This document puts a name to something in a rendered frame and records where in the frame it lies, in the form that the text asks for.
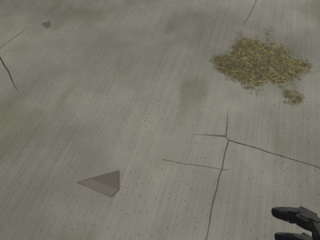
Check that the robot right hand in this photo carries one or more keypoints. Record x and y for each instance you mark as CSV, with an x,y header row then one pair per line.
x,y
302,217

